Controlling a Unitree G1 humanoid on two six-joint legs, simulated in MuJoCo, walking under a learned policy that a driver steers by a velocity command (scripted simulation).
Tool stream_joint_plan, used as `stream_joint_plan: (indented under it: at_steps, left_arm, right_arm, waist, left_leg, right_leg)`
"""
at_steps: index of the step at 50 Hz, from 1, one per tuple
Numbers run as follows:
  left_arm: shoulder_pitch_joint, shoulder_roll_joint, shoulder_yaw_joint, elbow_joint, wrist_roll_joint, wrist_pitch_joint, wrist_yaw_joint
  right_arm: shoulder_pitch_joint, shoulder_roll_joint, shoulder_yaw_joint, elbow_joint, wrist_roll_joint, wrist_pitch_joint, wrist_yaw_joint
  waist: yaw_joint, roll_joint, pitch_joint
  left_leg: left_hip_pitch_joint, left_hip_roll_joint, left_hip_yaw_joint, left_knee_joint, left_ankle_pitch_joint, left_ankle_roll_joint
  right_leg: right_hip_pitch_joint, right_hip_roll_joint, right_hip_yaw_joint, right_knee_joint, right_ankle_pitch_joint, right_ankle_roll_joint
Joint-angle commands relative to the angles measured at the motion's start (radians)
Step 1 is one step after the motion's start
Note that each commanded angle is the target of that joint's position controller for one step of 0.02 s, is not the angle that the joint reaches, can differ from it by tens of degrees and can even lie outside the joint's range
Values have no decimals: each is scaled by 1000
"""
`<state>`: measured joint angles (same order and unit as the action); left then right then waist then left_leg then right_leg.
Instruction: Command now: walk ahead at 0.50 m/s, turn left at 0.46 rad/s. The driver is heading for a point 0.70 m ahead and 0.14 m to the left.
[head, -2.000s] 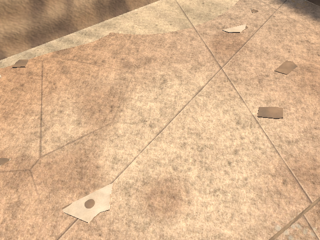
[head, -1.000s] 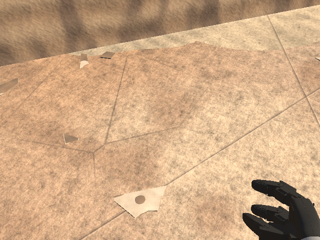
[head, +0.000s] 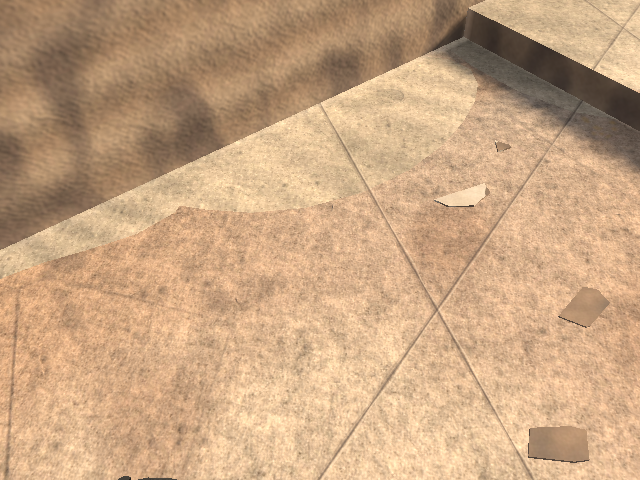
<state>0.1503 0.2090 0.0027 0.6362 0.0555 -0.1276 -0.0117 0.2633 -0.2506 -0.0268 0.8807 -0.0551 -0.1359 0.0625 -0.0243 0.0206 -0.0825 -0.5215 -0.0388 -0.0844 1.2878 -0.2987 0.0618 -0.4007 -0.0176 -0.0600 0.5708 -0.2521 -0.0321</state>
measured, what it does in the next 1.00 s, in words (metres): walks ahead, turning left: left foot, then right foot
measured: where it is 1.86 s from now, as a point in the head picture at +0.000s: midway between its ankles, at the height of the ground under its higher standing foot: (256, 431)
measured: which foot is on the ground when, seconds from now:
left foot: up 0.00-0.40, down 0.42-0.96, up 0.98-1.00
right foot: down 0.00-0.40, up 0.42-0.94, down 0.96-1.00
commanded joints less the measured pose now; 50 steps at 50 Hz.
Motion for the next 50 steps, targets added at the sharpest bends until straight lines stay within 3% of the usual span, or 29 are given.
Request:
stream_joint_plan:
  at_steps: [1, 3, 4, 8, 11, 16, 17, 18, 19, 20, 21, 22, 23, 24, 25, 26, 27, 30, 33, 35, 39, 42, 43, 45, 46, 47, 48, 49, 50]
  left_arm:
    - [143, -43, -9, 35, -9, 13, 15]
    - [133, -38, -1, 54, 7, 15, 25]
    - [145, -17, 7, 72, 13, 11, 25]
    - [186, 30, 8, 126, 40, -4, 11]
    - [252, 65, 3, 186, 33, -7, -4]
    - [343, 110, 12, 285, 35, -9, -9]
    - [261, 221, 61, 248, -84, 38, 30]
    - [279, 229, 64, 245, -94, 56, 52]
    - [284, 222, 67, 243, -84, 68, 67]
    - [267, 225, 74, 233, -74, 76, 72]
    - [244, 212, 76, 197, -65, 68, 73]
    - [292, 54, 40, 157, -8, 39, 56]
    - [327, 47, 26, 110, -58, -8, 35]
    - [172, 122, 50, 80, -96, -36, 30]
    - [98, 131, 49, 45, -96, -45, 34]
    - [84, 130, 52, 43, -69, -41, 45]
    - [101, 141, 61, 31, -52, -27, 50]
    - [118, 122, 66, 9, -42, 11, 47]
    - [37, 82, 47, -7, -31, 23, 47]
    - [-35, 72, 38, -13, -43, 24, 43]
    - [-155, 96, 39, -42, -71, 24, 22]
    - [-224, 97, 39, -81, -73, 21, -6]
    - [-235, 95, 38, -90, -66, 18, -14]
    - [-190, 94, 42, -87, -53, 11, -27]
    - [-117, 111, 52, -68, -45, 8, -29]
    - [-6, 131, 65, -37, -40, 3, -28]
    - [137, 195, 80, -12, -28, 0, -18]
    - [217, 260, 86, -3, -12, 9, -6]
    - [279, 184, 76, 22, -37, 25, -2]
  right_arm:
    - [-66, 15, 3, -82, -25, 5, 5]
    - [-123, 24, -2, -92, 3, 14, 28]
    - [-151, 30, -1, -95, 13, 14, 38]
    - [-230, 13, -4, -110, 11, 24, 63]
    - [-287, 18, 1, -130, 10, 49, 68]
    - [-343, -11, -11, -159, 12, 66, 54]
    - [-412, -38, -24, -201, 126, 67, 28]
    - [-392, -41, -24, -212, 118, 65, 21]
    - [-308, -51, -36, -202, 103, 66, 16]
    - [-134, -98, -66, -161, 92, 72, 9]
    - [57, -185, -105, -117, 82, 86, -13]
    - [88, -272, -114, -101, 81, 98, -39]
    - [102, -282, -111, -145, 67, 88, -40]
    - [102, -211, -102, -147, 65, 83, -49]
    - [25, -160, -88, -157, 78, 76, -55]
    - [-53, -127, -75, -181, 80, 69, -53]
    - [-100, -103, -68, -199, 74, 63, -55]
    - [-96, -92, -62, -204, 71, 57, -62]
    - [-26, -116, -63, -173, 63, 54, -74]
    - [18, -122, -62, -155, 69, 56, -74]
    - [74, -150, -61, -133, 70, 50, -70]
    - [111, -154, -61, -116, 60, 63, -72]
    - [107, -150, -59, -114, 58, 71, -75]
    - [79, -151, -55, -122, 61, 86, -78]
    - [62, -159, -56, -128, 66, 89, -80]
    - [36, -166, -54, -134, 71, 90, -81]
    - [20, -136, -41, -156, 54, 78, -80]
    - [138, -51, -13, -153, 30, 53, -68]
    - [189, -120, -19, -122, 49, 43, -53]
  waist:
    - [25, -98, -26]
    - [19, -80, -34]
    - [21, -75, -17]
    - [21, -67, 16]
    - [29, -77, 68]
    - [39, -92, 133]
    - [46, -99, 217]
    - [30, -121, 178]
    - [-12, -164, 134]
    - [-94, -174, 44]
    - [-164, -118, -51]
    - [-40, 207, -107]
    - [-44, 211, -354]
    - [-93, 93, -268]
    - [-61, 22, -143]
    - [-2, -67, -93]
    - [41, -78, -71]
    - [84, -52, -4]
    - [43, -16, 26]
    - [-3, 16, 32]
    - [-75, 26, 54]
    - [-101, 26, 78]
    - [-98, 25, 88]
    - [-65, 51, 45]
    - [-24, 68, -3]
    - [46, 61, -57]
    - [103, 27, -170]
    - [81, -234, -303]
    - [111, -249, -446]
  left_leg:
    - [-395, 110, -34, 115, 142, 5]
    - [-409, 113, -11, 73, 159, -10]
    - [-431, 112, -1, 37, 187, -11]
    - [-411, 116, 40, -218, 386, -12]
    - [-286, 110, 81, -428, 444, 0]
    - [-238, 71, 119, -624, 333, 43]
    - [-238, 7, 212, -590, 263, 51]
    - [-154, -13, 233, -603, 212, 68]
    - [-44, -45, 253, -624, 163, 87]
    - [173, -74, 238, -697, 185, 123]
    - [506, -6, 61, -716, 259, 165]
    - [757, 200, -303, -669, 442, 237]
    - [943, 366, -773, -907, 114, 437]
    - [868, 321, -703, -986, 37, 370]
    - [702, 285, -562, -999, 67, 318]
    - [526, 249, -478, -1013, 153, 290]
    - [399, 223, -419, -1023, 221, 287]
    - [226, 179, -306, -1050, 294, 277]
    - [169, 136, -158, -1059, 442, 232]
    - [195, 117, -102, -1053, 440, 190]
    - [368, 185, -121, -1048, 359, 154]
    - [547, 240, -132, -995, 431, 146]
    - [569, 239, -125, -953, 532, 142]
    - [566, 215, -96, -850, 802, 121]
    - [551, 190, -86, -775, 939, 103]
    - [518, 148, -59, -657, 995, 73]
    - [346, 103, -37, -449, 781, 29]
    - [-40, -48, 32, -45, -37, -65]
    - [-149, -40, -66, 88, -357, -95]
  right_leg:
    - [378, -286, 319, -328, 191, -200]
    - [381, -262, 218, -365, 288, -193]
    - [378, -252, 167, -380, 327, -189]
    - [347, -232, -4, -430, 492, -181]
    - [326, -243, -79, -472, 540, -165]
    - [546, -275, -161, -413, 694, -126]
    - [503, -249, -208, -326, 843, -38]
    - [492, -257, -206, -237, 993, -20]
    - [480, -260, -204, -114, 1117, -10]
    - [433, -235, -204, 86, 1136, 7]
    - [192, -186, -180, 371, 843, 48]
    - [-179, -9, -129, 747, -271, 88]
    - [-361, 82, 129, 997, -354, 95]
    - [-457, 27, 189, 1017, -234, 71]
    - [-478, -21, 172, 934, -122, 52]
    - [-401, -62, 170, 870, -69, 55]
    - [-324, -88, 181, 813, -49, 62]
    - [-277, -126, 152, 665, -36, 79]
    - [-252, -125, 101, 440, 134, 94]
    - [-223, -109, 87, 283, 273, 80]
    - [-277, -88, 89, 107, 370, 46]
    - [-386, -68, 94, 54, 278, 10]
    - [-384, -54, 87, 28, 228, -1]
    - [-256, 3, 43, -21, 150, -24]
    - [-130, 44, 19, -60, 165, -41]
    - [41, 61, 13, -152, 314, -69]
    - [339, -74, 143, -99, 673, -140]
    - [742, -372, 463, -8, 1174, -335]
    - [834, -442, 623, -38, 1148, -407]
